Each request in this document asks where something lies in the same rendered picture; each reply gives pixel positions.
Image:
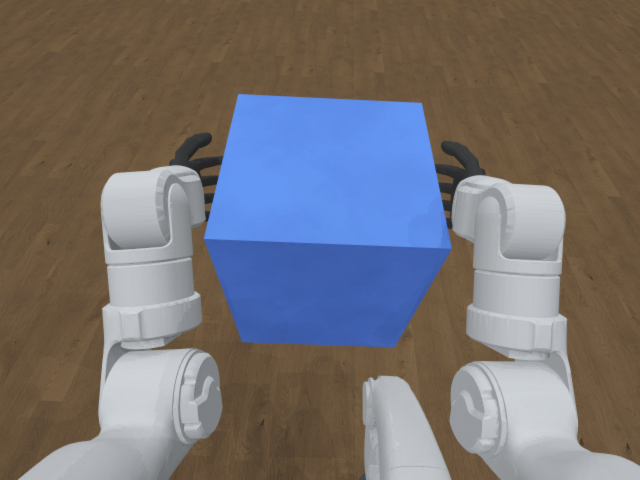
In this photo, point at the carton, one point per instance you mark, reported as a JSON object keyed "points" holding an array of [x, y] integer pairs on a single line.
{"points": [[327, 225]]}

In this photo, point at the right robot thigh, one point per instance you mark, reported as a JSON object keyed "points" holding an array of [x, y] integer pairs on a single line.
{"points": [[408, 449]]}

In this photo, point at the robot left upper arm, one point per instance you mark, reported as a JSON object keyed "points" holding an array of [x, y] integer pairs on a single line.
{"points": [[155, 405]]}

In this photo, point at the robot right shin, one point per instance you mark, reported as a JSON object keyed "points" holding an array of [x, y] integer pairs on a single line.
{"points": [[371, 454]]}

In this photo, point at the robot right upper arm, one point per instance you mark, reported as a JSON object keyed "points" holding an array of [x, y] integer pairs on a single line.
{"points": [[520, 418]]}

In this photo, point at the right robot hand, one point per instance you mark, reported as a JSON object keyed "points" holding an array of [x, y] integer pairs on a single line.
{"points": [[468, 161]]}

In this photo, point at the right robot forearm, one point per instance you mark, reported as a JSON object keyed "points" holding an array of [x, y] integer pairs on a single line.
{"points": [[517, 231]]}

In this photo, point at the left robot hand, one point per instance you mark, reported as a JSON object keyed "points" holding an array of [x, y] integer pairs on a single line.
{"points": [[187, 150]]}

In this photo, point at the left robot forearm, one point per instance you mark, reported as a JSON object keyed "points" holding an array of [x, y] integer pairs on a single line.
{"points": [[147, 218]]}

